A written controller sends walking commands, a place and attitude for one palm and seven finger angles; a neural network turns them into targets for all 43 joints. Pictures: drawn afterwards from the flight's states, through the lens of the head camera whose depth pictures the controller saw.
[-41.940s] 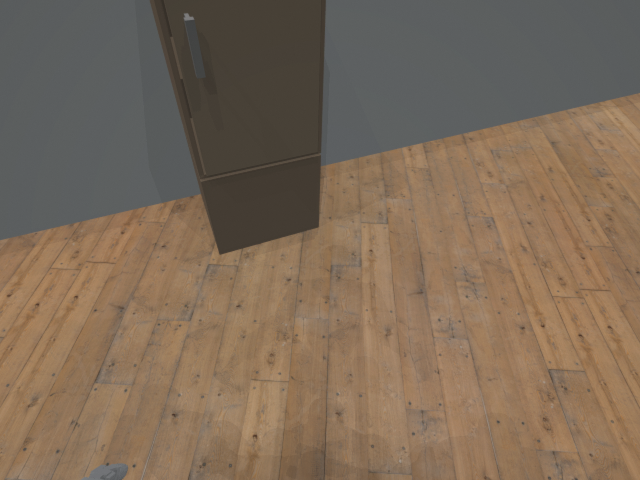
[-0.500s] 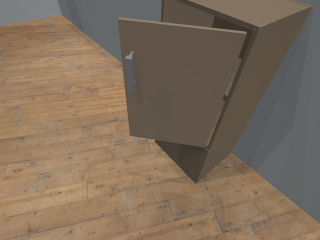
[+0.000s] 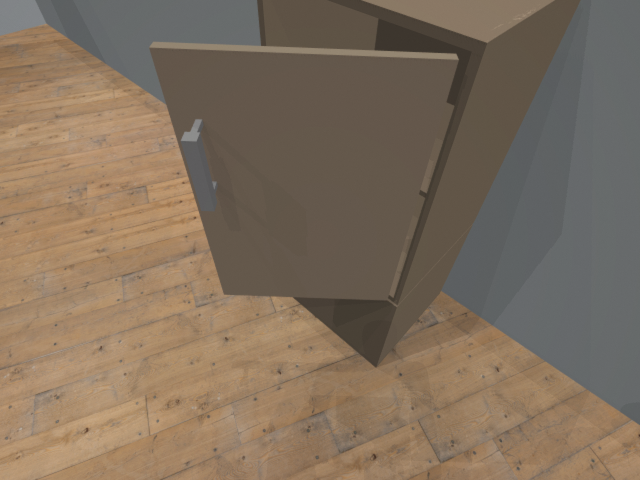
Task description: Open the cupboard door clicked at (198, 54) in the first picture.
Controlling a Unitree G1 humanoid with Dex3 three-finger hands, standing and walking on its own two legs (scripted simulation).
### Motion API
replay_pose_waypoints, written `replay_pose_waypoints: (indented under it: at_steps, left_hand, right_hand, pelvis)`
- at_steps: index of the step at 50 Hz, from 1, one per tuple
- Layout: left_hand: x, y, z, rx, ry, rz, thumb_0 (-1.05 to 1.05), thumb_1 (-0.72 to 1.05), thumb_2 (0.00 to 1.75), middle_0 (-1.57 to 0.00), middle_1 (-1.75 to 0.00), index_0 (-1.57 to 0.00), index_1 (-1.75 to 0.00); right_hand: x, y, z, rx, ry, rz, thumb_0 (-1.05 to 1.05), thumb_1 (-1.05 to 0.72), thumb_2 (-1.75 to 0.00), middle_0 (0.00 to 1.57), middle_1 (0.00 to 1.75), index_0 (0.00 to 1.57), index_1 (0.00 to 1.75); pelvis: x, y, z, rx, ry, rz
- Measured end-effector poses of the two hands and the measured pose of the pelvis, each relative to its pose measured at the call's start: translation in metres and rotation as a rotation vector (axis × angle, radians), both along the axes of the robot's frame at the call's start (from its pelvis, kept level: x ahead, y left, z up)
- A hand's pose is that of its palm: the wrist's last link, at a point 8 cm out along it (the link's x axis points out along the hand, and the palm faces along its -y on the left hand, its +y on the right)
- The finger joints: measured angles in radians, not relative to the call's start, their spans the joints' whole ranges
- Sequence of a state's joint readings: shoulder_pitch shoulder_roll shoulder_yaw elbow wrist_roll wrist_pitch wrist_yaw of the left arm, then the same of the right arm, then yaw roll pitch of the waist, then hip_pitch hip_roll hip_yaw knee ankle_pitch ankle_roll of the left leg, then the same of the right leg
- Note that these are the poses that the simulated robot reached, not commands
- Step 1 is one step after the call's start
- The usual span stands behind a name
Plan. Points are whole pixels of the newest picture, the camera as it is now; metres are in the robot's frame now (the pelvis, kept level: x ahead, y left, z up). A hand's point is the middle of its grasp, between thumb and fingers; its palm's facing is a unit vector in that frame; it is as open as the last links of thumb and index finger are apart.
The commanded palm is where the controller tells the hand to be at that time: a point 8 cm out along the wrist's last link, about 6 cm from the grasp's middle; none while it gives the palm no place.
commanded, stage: come to a stop and stand still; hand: left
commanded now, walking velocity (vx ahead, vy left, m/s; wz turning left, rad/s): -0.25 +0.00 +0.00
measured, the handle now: (203, 166) +0.54 +0.22 +0.08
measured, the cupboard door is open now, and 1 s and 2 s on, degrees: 41 41 41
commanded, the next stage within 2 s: look again from close up in 0.98 s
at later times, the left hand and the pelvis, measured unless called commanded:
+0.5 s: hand out of the picture +0.06 +0.21 -0.18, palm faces +0.05 -0.98 -0.19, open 7.3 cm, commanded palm none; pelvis +0.00 +0.03 +0.01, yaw +0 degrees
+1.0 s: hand out of the picture -0.07 +0.15 -0.17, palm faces +0.08 -0.99 -0.13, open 7.3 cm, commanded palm none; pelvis -0.01 +0.00 +0.01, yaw +0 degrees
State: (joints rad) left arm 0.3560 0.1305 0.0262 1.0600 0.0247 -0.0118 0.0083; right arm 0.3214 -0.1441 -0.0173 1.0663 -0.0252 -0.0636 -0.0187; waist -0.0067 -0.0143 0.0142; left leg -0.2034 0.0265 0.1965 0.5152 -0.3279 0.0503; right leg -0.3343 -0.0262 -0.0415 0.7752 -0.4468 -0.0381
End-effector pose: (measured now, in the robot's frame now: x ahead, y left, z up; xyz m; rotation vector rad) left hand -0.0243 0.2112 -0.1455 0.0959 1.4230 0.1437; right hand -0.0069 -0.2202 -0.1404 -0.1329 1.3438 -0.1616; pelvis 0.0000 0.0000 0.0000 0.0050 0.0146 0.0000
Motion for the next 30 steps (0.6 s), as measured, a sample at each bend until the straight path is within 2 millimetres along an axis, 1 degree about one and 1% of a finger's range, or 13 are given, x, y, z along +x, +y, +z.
replay_pose_waypoints:
  at_steps: [3,6,9,12,14,17,21,25,30]
  left_hand:
    - [0.038,0.006,0.001,0.049,-0.059,-0.028,0.01,0.93,0.90,-0.20,-0.30,-0.20,-0.30]
    - [0.067,0.009,0.003,0.074,-0.100,-0.030,0.02,0.93,0.90,-0.20,-0.30,-0.20,-0.30]
    - [0.088,0.011,0.005,0.081,-0.135,-0.025,0.01,0.93,0.90,-0.20,-0.30,-0.20,-0.30]
    - [0.098,0.014,0.002,0.075,-0.157,-0.015,0.01,0.92,0.90,-0.20,-0.30,-0.20,-0.30]
    - [0.098,0.018,-0.001,0.066,-0.159,-0.001,0.00,0.92,0.90,-0.20,-0.30,-0.20,-0.30]
    - [0.092,0.030,-0.010,0.051,-0.139,0.005,0.00,0.93,0.90,-0.20,-0.30,-0.20,-0.30]
    - [0.083,0.044,-0.008,0.047,-0.100,-0.010,0.00,0.93,0.90,-0.20,-0.30,-0.20,-0.30]
    - [0.073,0.050,-0.003,0.043,-0.106,-0.006,0.00,0.92,0.90,-0.20,-0.30,-0.20,-0.30]
    - [0.052,0.046,-0.001,0.026,-0.085,-0.012,0.00,0.91,0.90,-0.20,-0.30,-0.20,-0.30]
  right_hand:
    - [-0.001,0.003,-0.006,0.023,0.053,-0.014,0.00,-0.91,-0.89,0.20,0.30,0.20,0.30]
    - [0.003,0.005,-0.008,0.035,0.100,-0.032,0.00,-0.91,-0.89,0.20,0.30,0.20,0.30]
    - [0.012,0.006,-0.007,0.031,0.124,-0.030,0.00,-0.91,-0.89,0.20,0.30,0.20,0.30]
    - [0.027,0.006,-0.004,0.009,0.118,-0.012,0.00,-0.91,-0.89,0.20,0.30,0.20,0.30]
    - [0.036,0.003,-0.001,-0.025,0.107,0.001,0.01,-0.92,-0.89,0.20,0.30,0.20,0.30]
    - [0.051,0.001,0.005,-0.071,0.045,0.004,0.01,-0.92,-0.89,0.20,0.30,0.20,0.30]
    - [0.061,0.005,0.017,-0.100,-0.041,0.004,0.01,-0.92,-0.89,0.20,0.30,0.20,0.30]
    - [0.062,0.016,0.023,-0.092,-0.074,0.033,0.00,-0.92,-0.89,0.20,0.30,0.20,0.30]
    - [0.050,0.014,0.025,-0.088,-0.087,0.030,0.00,-0.94,-0.89,0.20,0.30,0.20,0.30]
  pelvis:
    - [0.014,-0.007,-0.003,0.011,-0.005,-0.004]
    - [0.027,-0.010,-0.003,0.000,0.002,0.016]
    - [0.032,-0.010,-0.001,-0.006,0.011,0.031]
    - [0.030,-0.005,-0.001,-0.007,0.010,0.034]
    - [0.026,0.001,-0.001,-0.008,0.006,0.034]
    - [0.021,0.012,-0.003,-0.005,-0.011,0.019]
    - [0.015,0.022,0.002,-0.017,-0.014,0.001]
    - [0.004,0.025,0.007,-0.029,-0.009,0.006]
    - [-0.010,0.024,0.009,-0.028,-0.003,-0.004]
